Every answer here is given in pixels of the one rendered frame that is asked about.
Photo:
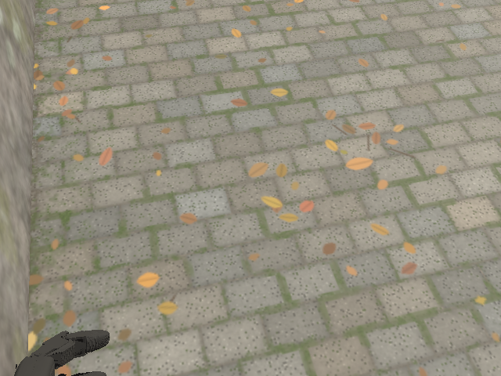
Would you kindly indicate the left robot hand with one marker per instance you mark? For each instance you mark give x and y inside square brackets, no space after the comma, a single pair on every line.
[61,349]

